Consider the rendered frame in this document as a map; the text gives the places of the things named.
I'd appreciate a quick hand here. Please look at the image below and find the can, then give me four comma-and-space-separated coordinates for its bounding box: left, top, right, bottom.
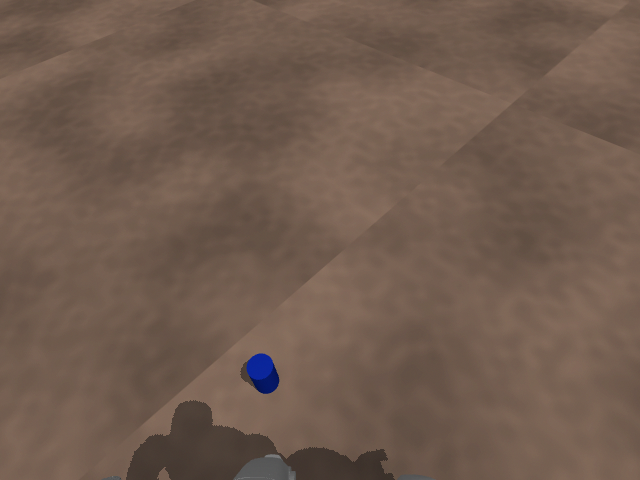
247, 354, 279, 394

